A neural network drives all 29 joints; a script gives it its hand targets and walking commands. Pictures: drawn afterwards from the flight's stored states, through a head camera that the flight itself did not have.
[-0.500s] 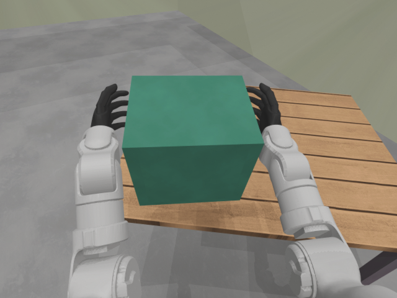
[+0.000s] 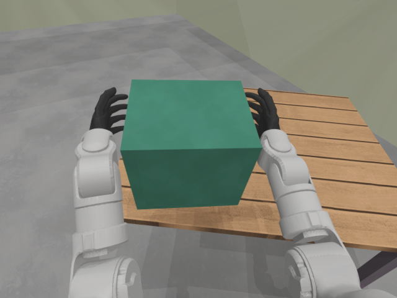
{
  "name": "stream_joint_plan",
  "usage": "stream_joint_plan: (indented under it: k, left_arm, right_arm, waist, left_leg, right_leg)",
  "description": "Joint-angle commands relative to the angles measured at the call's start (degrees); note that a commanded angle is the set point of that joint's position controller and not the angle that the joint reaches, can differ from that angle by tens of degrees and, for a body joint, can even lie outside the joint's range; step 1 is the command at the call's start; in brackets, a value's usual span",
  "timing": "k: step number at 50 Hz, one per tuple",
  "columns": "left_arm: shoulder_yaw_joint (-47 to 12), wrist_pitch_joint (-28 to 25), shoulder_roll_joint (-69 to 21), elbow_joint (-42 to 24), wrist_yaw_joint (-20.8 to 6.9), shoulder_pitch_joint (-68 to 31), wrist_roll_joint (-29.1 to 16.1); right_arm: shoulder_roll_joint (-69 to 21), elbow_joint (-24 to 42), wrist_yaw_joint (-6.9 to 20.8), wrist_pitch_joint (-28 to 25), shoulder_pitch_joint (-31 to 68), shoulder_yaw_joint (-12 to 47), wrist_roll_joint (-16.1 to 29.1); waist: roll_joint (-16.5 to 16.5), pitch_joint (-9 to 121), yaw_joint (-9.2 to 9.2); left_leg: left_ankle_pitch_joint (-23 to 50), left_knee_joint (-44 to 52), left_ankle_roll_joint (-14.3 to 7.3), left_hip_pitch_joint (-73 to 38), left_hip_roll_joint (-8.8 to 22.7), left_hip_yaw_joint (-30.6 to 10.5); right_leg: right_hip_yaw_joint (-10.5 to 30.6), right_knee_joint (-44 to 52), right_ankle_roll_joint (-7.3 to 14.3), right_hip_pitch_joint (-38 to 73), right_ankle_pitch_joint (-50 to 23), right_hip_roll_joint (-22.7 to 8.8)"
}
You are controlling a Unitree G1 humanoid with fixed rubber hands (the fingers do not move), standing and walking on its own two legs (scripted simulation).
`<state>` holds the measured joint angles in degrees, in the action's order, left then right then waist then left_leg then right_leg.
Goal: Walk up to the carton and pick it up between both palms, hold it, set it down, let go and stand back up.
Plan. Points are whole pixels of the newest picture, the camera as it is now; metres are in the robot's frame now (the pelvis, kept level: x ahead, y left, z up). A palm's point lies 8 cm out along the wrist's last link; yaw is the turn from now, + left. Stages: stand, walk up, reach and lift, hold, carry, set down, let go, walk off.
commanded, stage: hold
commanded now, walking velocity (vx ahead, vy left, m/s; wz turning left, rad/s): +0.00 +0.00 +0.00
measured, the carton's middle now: (188, 146) +0.37 +0.00 +0.13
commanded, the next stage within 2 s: none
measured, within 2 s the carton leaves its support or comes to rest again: neither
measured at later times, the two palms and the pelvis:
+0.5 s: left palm (105, 130) +0.35 +0.15 +0.19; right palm (269, 127) +0.35 -0.16 +0.18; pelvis +0.00 +0.00 +0.00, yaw +0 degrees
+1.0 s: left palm (101, 129) +0.35 +0.16 +0.19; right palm (265, 127) +0.35 -0.15 +0.19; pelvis +0.00 +0.00 +0.00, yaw +1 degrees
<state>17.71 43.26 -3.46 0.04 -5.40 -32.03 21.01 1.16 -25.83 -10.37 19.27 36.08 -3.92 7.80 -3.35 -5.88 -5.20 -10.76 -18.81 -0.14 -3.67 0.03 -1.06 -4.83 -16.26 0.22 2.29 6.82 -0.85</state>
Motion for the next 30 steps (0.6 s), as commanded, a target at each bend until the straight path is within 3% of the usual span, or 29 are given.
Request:
stream_joint_plan:
  k: [1, 2, 4, 5, 6, 8, 9, 10, 11, 12, 14, 15, 17, 18, 19, 20, 21, 22, 23, 24, 25, 26, 28, 29, 30]
  left_arm:
    - [-29.41, -5.3, -24.16, -9.16, -6.03, -42.08, -11.97]
    - [-30.83, -5.25, -25.24, -9.53, -5.52, -39.23, -13.1]
    - [-25.78, -5.09, -22.32, -2.8, -5.28, -40.53, -9.52]
    - [-24.59, -5.06, -21.87, -0.52, -5.92, -39.97, -8.94]
    - [-25.33, -5.36, -21.88, -2.6, -5.93, -39.93, -8.65]
    - [-26.47, -4.33, -22.41, -3.16, -6.46, -37.97, -9.04]
    - [-27.27, -4.87, -23.89, -5.9, -6.2, -37.14, -9.91]
    - [-27.38, -4.94, -23.34, -5.94, -6.07, -37.01, -10.3]
    - [-26.41, -5.17, -22.18, -6.09, -5.92, -38.99, -10.07]
    - [-24.7, -4.69, -21.69, -4.89, -6.15, -36.93, -8.3]
    - [-23.9, -4.46, -21.65, -4.56, -6.04, -37.79, -7.19]
    - [-23.9, -4.09, -21.74, -3.69, -6.37, -36.25, -7.59]
    - [-24.56, -4.79, -22.11, -3.39, -6.28, -38.41, -8.68]
    - [-25.75, -5.32, -22.52, -5.44, -6.35, -40.62, -9.1]
    - [-24.47, -5.15, -21.99, -3.95, -6.43, -38.55, -8.71]
    - [-25.46, -5.44, -22.51, -5.15, -6.53, -40.64, -8.96]
    - [-24.7, -5.58, -22.44, -5.14, -6.09, -40.16, -8.86]
    - [-26.68, -5.96, -23.14, -5.03, -5.83, -42.94, -10.08]
    - [-26.86, -6.43, -22.66, -6.26, -5.62, -42.66, -10.58]
    - [-27.42, -6.36, -23.92, -5.61, -5.37, -42.66, -10.99]
    - [-26.31, -6.03, -22.59, -5.82, -5.17, -40.52, -9.57]
    - [-26.17, -5.95, -22.61, -4.75, -5.5, -42.34, -9.99]
    - [-22.88, -5.05, -20.8, -0.18, -6.03, -38.92, -7.57]
    - [-23.39, -4.79, -20.62, -1.27, -6.66, -37.7, -8.06]
    - [-22.06, -5.42, -19.81, -1.26, -6.64, -39.26, -6.98]
  right_arm:
    - [-28.66, 20.84, 7.44, -5.85, 44.13, 22.92, 6.01]
    - [-27.42, 19.49, 7.56, -5.52, 40.9, 22.67, 5.55]
    - [-28.22, 15.67, 7.81, -4.78, 41.61, 21.03, 4.27]
    - [-28.28, 13.59, 7.93, -4.73, 41.54, 19.55, 2.91]
    - [-29.21, 13.43, 8.12, -5.09, 41.13, 19.79, 3.34]
    - [-25.75, 13.25, 8.15, -4.97, 38.48, 18.23, 3.12]
    - [-27.26, 16.29, 8.3, -5.63, 40.05, 20.71, 4.45]
    - [-27.02, 15.94, 8.0, -5.13, 39.57, 21.27, 4.32]
    - [-27.52, 13.74, 7.83, -4.68, 39.13, 21.05, 4.25]
    - [-28.51, 13.03, 7.83, -4.61, 37.83, 21.62, 4.6]
    - [-28.28, 13.7, 7.93, -4.78, 40.84, 21.72, 5.78]
    - [-26.93, 12.41, 7.93, -4.4, 38.45, 21.52, 4.83]
    - [-27.77, 14.99, 8.21, -5.35, 42.15, 20.94, 4.42]
    - [-28.44, 14.79, 8.23, -5.86, 42.34, 20.13, 3.82]
    - [-29.1, 15.89, 7.95, -6.05, 42.96, 21.29, 4.35]
    - [-30.82, 16.52, 7.71, -6.14, 41.91, 21.26, 4.33]
    - [-30.41, 17.88, 7.71, -6.4, 44.85, 22.8, 4.75]
    - [-30.16, 16.9, 7.69, -6.21, 44.67, 21.51, 3.96]
    - [-31.01, 17.73, 7.87, -6.3, 43.88, 22.39, 4.54]
    - [-29.86, 16.44, 8.01, -6.24, 43.21, 21.52, 4.37]
    - [-29.79, 14.48, 8.16, -5.87, 41.14, 21.95, 4.5]
    - [-29.71, 15.0, 7.92, -5.85, 42.99, 20.99, 3.95]
    - [-28.99, 12.77, 8.22, -5.23, 41.92, 20.39, 3.26]
    - [-28.48, 13.12, 7.73, -5.08, 39.14, 19.7, 2.71]
    - [-29.73, 12.84, 7.8, -5.36, 41.65, 20.11, 2.94]
  waist:
    - [5.53, 28.4, -0.94]
    - [5.58, 27.72, -2.07]
    - [5.22, 22.91, 0.08]
    - [4.11, 21.46, -0.19]
    - [4.34, 21.26, 0.49]
    - [5.49, 22.35, -2.4]
    - [4.28, 25.51, -0.64]
    - [3.31, 25.81, -0.9]
    - [3.87, 25.01, -1.36]
    - [4.06, 24.13, 0.31]
    - [5.36, 23.27, 1.82]
    - [3.06, 20.69, 0.4]
    - [3.09, 22.33, 0.2]
    - [3.89, 23.51, -0.68]
    - [2.38, 23.79, 0.41]
    - [2.29, 24.85, -0.84]
    - [1.98, 26.3, 1.4]
    - [3.66, 26.25, -0.74]
    - [3.08, 26.35, 0.34]
    - [3.61, 26.04, -1.05]
    - [3.98, 24.08, 0.35]
    - [3.9, 25.56, -0.5]
    - [2.97, 22.37, 0.69]
    - [1.57, 23.45, -1.09]
    - [1.86, 22.99, 1.21]
  left_leg:
    - [15.19, 2.05, 1.77, 3.27, -2.44, 3.14]
    - [17.08, 1.8, 2.6, 1.58, -1.91, 2.52]
    - [9.35, 3.41, 1.26, 5.07, -2.61, 3.38]
    - [5.88, 4.62, 0.1, 6.21, -2.86, 4.45]
    - [6.65, 5.21, 0.27, 6.65, -2.31, 4.18]
    - [8.83, 4.46, 1.59, 4.96, -2.22, 3.4]
    - [13.44, 3.56, 1.89, 4.0, -1.74, 3.57]
    - [14.78, 3.02, 1.97, 3.61, -1.58, 3.2]
    - [16.32, 2.62, 1.89, 2.35, -2.03, 3.05]
    - [15.8, 2.41, 1.68, 3.38, -2.46, 3.79]
    - [14.84, 3.08, 1.35, 4.52, -2.73, 4.03]
    - [11.75, 3.9, 1.07, 5.17, -2.4, 3.51]
    - [9.24, 4.39, 0.13, 5.96, -2.56, 3.83]
    - [10.36, 3.95, 0.71, 5.36, -2.67, 3.91]
    - [10.36, 3.84, -0.09, 5.86, -2.84, 4.39]
    - [11.16, 3.47, -0.02, 5.39, -2.64, 4.35]
    - [12.86, 2.98, -0.26, 5.31, -3.0, 4.3]
    - [10.7, 3.15, 0.37, 5.09, -2.99, 3.93]
    - [9.51, 2.88, -0.03, 5.79, -3.06, 3.65]
    - [10.33, 3.13, 0.43, 4.65, -2.7, 3.51]
    - [11.13, 3.13, 0.36, 5.11, -2.48, 3.57]
    - [10.22, 3.38, 0.45, 4.85, -3.12, 3.96]
    - [4.4, 4.94, -0.81, 7.58, -2.9, 4.23]
    - [4.46, 4.65, -0.98, 6.91, -3.23, 4.68]
    - [4.39, 5.57, -1.68, 7.91, -2.83, 4.6]
  right_leg:
    - [-1.92, -0.01, -1.82, 9.98, -6.75, 3.77]
    - [-2.21, -0.23, -1.62, 8.81, -7.57, 4.06]
    - [-1.69, 0.95, -1.57, 8.18, -2.44, 3.29]
    - [-1.42, 1.53, -1.87, 8.16, -0.29, 2.82]
    - [-1.73, 0.76, -1.8, 8.4, -0.19, 3.07]
    - [-1.34, 0.51, -1.61, 8.5, -1.77, 2.95]
    - [-1.7, -0.3, -2.02, 10.2, -5.29, 3.47]
    - [-1.34, 0.12, -1.79, 10.73, -6.63, 3.71]
    - [-1.48, 0.1, -2.03, 10.1, -7.46, 3.58]
    - [-0.84, 0.14, -2.21, 11.23, -7.65, 3.29]
    - [-1.63, 0.1, -1.9, 11.03, -6.11, 3.73]
    - [-1.7, 0.34, -2.22, 10.72, -4.54, 3.39]
    - [-1.61, 0.79, -2.3, 9.86, -3.42, 3.1]
    - [-2.19, 0.24, -2.09, 9.67, -3.51, 3.24]
    - [-1.5, 0.64, -2.45, 11.25, -5.52, 2.97]
    - [-1.32, -0.14, -2.68, 11.62, -7.13, 2.78]
    - [-1.62, 0.0, -2.45, 12.48, -7.86, 3.32]
    - [-1.65, 0.21, -2.41, 10.32, -5.43, 2.96]
    - [-1.19, 0.16, -2.61, 10.45, -5.37, 2.85]
    - [-1.84, 0.15, -2.67, 9.27, -5.03, 3.1]
    - [-1.56, -0.19, -2.45, 9.44, -5.99, 2.96]
    - [-2.06, 0.31, -2.4, 10.36, -5.21, 3.0]
    - [-1.33, 0.92, -2.5, 9.7, -0.41, 2.33]
    - [-0.96, 1.22, -2.9, 10.46, -2.47, 2.14]
    - [-0.5, 1.17, -2.71, 10.88, -1.7, 1.99]
